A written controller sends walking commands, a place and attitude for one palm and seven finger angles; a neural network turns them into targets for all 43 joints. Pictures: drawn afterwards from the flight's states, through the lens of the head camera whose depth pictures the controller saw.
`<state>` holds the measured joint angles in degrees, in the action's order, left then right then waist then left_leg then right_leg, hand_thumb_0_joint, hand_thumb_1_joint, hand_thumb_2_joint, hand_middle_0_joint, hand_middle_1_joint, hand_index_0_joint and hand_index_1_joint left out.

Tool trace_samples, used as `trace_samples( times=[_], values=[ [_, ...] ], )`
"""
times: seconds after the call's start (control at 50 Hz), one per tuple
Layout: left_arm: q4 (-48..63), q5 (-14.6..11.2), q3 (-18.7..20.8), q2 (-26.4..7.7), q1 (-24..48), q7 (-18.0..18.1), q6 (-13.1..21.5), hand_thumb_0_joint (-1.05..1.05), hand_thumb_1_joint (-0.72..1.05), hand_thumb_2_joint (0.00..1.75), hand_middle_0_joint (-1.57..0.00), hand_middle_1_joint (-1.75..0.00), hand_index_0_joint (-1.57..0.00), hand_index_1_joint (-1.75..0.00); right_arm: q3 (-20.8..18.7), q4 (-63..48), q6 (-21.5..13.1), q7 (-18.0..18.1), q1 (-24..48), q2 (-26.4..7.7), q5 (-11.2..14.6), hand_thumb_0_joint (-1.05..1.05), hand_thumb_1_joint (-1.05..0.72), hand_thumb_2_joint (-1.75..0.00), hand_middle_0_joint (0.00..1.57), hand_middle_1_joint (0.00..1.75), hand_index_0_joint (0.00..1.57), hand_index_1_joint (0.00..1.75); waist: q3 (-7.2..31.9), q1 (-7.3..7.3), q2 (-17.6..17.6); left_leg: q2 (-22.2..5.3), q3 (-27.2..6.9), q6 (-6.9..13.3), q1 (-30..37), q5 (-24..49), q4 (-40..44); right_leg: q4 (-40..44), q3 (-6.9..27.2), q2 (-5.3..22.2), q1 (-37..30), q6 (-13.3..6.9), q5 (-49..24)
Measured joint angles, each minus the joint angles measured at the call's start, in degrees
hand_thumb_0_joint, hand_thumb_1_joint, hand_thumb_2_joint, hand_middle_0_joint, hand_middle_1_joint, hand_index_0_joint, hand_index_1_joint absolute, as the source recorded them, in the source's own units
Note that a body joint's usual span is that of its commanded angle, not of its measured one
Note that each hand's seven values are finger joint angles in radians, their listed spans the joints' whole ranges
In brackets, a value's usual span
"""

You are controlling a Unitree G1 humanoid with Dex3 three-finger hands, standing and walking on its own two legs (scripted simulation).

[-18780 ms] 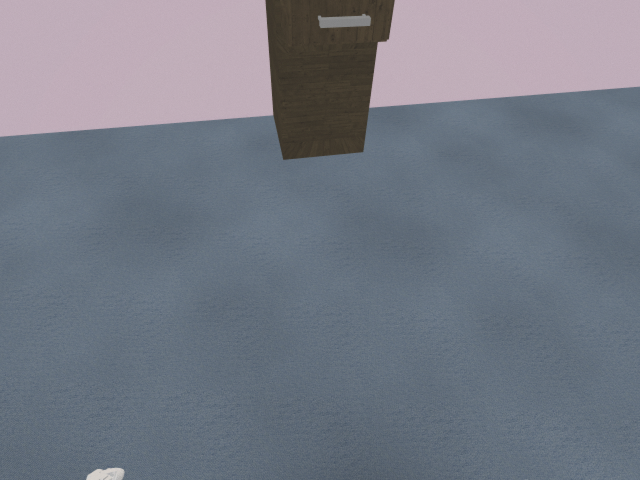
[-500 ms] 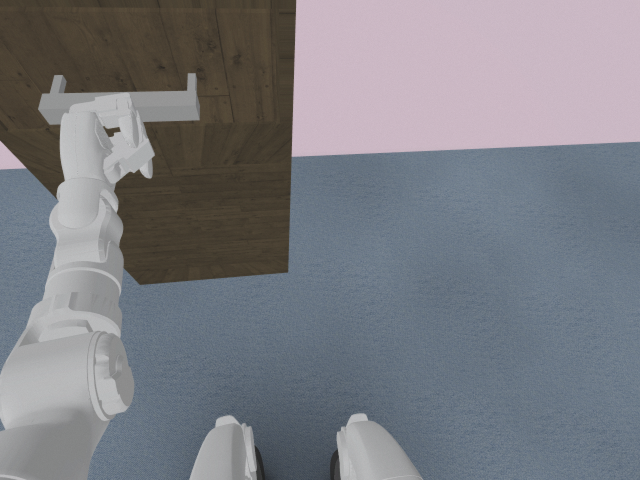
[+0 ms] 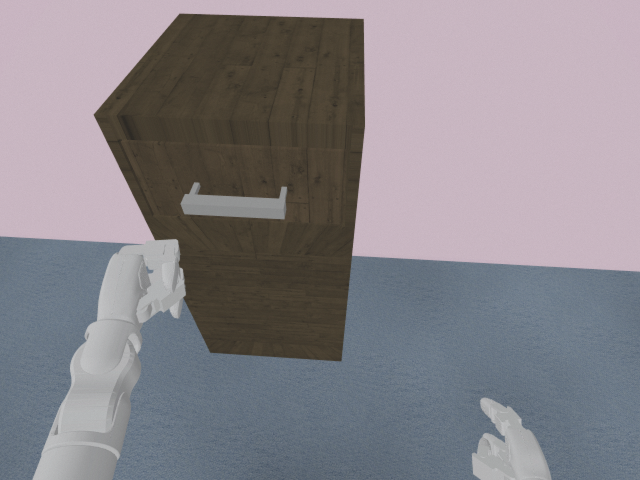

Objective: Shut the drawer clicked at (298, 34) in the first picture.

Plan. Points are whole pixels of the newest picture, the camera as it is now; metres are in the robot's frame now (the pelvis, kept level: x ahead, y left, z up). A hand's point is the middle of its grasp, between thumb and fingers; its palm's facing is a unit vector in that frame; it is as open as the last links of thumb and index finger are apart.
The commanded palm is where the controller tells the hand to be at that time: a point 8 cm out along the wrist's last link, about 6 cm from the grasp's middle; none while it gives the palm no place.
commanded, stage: draw the hand back to the body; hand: left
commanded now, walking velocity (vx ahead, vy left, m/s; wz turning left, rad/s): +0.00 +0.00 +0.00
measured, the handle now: (237, 198) +0.58 +0.18 +0.00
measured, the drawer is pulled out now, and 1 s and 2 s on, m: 0.00 0.00 0.00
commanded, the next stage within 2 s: step back with the hand held close in 0.76 s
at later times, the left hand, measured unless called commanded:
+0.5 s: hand (69, 347) +0.20 +0.23 +0.16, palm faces +0.36 -0.86 -0.35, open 3.3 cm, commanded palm +0.15 +0.27 +0.19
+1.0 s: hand (18, 363) +0.18 +0.24 +0.19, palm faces +0.41 -0.81 -0.42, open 3.3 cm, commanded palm +0.12 +0.28 +0.20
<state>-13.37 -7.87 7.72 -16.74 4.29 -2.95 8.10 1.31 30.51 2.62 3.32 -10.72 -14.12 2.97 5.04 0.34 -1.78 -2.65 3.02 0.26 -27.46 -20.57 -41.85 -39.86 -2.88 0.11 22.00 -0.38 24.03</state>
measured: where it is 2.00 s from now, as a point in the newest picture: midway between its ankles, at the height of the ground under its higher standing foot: outside the picture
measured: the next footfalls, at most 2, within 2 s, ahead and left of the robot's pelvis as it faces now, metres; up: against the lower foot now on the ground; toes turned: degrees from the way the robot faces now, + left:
right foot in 1.90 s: -0.12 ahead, -0.09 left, +0.00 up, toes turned +7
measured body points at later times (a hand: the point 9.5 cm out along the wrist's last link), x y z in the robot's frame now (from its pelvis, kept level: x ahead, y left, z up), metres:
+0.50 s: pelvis +0.00 +0.00 +0.03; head -0.02 -0.03 +0.48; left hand +0.18 +0.28 +0.18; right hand +0.19 -0.22 -0.06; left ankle +0.01 +0.11 -0.72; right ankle -0.04 -0.11 -0.72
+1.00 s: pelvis -0.01 +0.00 +0.03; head -0.02 -0.02 +0.48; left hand +0.15 +0.29 +0.21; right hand +0.19 -0.22 -0.05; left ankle +0.01 +0.11 -0.72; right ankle -0.04 -0.11 -0.72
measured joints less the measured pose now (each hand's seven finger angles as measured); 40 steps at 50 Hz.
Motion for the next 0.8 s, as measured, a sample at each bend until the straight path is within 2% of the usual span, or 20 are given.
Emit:
trace_samples(
  times=[0.1, 0.22, 0.38, 0.62, 0.8],
  values=[
    [5.49, 2.41, -0.63, -0.07, -5.01, 5.61, -4.47, 0.02, 0.9, 0.9, -1.4, -1.6, -1.4, -1.6, 1.4, 0.32, 0.17, 1.45, 1.87, 0.97, -0.36, 0.01, -0.9, -0.9, 0.2, 0.3, 0.2, 0.29, -2.07, -1.52, -0.15, 0.61, 0.2, 0.13, 7.32, 3.12, 6.9, 6.6, 0.01, 0.27, -7.16, -0.04, -2.97],
    [13.95, 3.33, -0.25, 0.03, -10.92, 8.2, -6.56, 0.02, 0.9, 0.9, -1.4, -1.6, -1.4, -1.6, 2.37, 1.49, -1.52, 1.55, 2.12, 1.31, -1.28, 0.01, -0.9, -0.9, 0.2, 0.3, 0.2, 0.29, -4.15, -2.79, -0.77, 1.1, 0.23, 0.07, 14.1, 5.74, 13.01, 12.8, -0.1, 0.43, -13.99, -0.01, -5.65],
    [26.08, 3.32, 2.19, -0.45, -21.86, 8.17, -6.06, 0.02, 0.9, 0.9, -1.4, -1.6, -1.4, -1.6, 2.12, 2.99, -2.71, 0.8, 1.03, 1.51, -2.35, 0.01, -0.9, -0.9, 0.21, 0.3, 0.21, 0.3, -5.12, -3.04, -1.45, 1.1, 0.62, -0.08, 19.11, 7.38, 17.28, 17.19, 0.23, 0.26, -18.88, -0.05, -7.49],
    [39.55, 3.29, 8.58, -2.56, -35.55, 8.72, -3.3, 0.02, 0.89, 0.9, -1.4, -1.6, -1.4, -1.6, 0.05, 4.61, -5.97, 0.91, -1.1, 0.56, -2.77, 0.01, -0.9, -0.9, 0.2, 0.3, 0.2, 0.29, -5.06, -4.07, -2.39, 0.52, 0.27, -0.32, 20.49, 7.28, 17.17, 18.64, -0.06, -0.39, -21.03, -0.26, -8.12],
    [38.0, 3.8, 7.95, -1.06, -34.26, 9.07, -2.52, 0.01, 0.89, 0.9, -1.41, -1.6, -1.41, -1.6, -0.04, 5.21, -7.86, 1.71, -0.42, 0.73, -2.99, 0.01, -0.9, -0.9, 0.2, 0.3, 0.2, 0.29, -6.21, -4.64, -2.39, 0.65, -0.28, -0.27, 20.58, 7.97, 17.33, 18.82, -0.6, -0.34, -21.35, -0.29, -8.61]
  ],
)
